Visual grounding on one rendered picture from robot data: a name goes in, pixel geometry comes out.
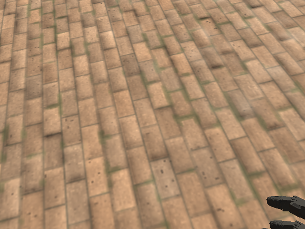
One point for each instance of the robot right hand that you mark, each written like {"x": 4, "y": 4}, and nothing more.
{"x": 295, "y": 205}

